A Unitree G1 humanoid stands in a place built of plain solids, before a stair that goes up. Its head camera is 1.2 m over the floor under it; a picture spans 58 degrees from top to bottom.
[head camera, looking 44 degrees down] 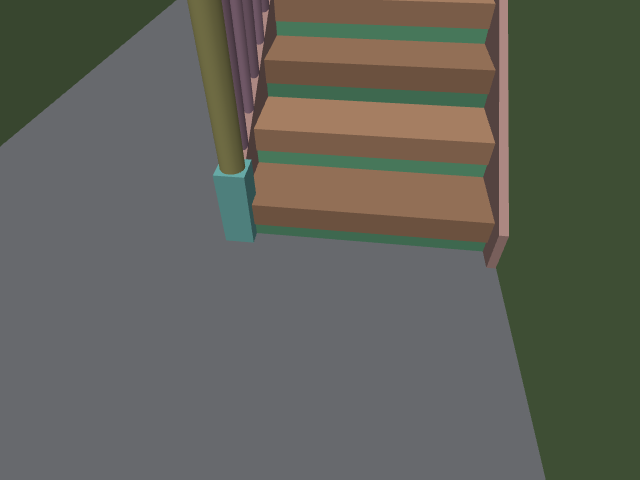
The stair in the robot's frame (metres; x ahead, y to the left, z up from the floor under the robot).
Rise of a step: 0.17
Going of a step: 0.27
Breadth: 0.93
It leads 7 degrees to the right of straight ahead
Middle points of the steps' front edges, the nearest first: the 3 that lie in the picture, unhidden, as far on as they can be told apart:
1.22 -0.19 0.16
1.48 -0.20 0.33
1.75 -0.23 0.49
